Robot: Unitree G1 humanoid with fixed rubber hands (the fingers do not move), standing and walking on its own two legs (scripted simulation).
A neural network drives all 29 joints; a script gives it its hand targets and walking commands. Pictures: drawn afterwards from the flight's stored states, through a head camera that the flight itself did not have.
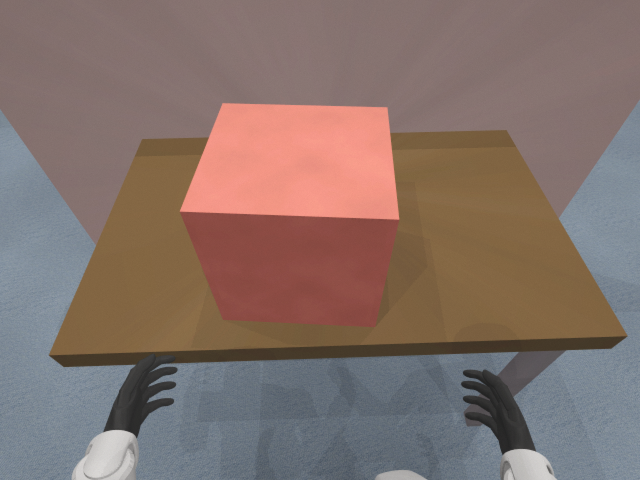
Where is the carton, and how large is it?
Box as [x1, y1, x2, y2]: [180, 103, 398, 326]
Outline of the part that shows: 223,103 180,209 180,213 222,318 236,320 374,326 398,222 387,108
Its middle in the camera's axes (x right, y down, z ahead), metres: -0.03 -0.03 +0.63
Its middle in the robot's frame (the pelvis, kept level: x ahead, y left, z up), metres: +0.48 +0.04 +0.01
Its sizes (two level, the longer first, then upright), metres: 0.257 0.236 0.264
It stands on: a table, 0.65 m high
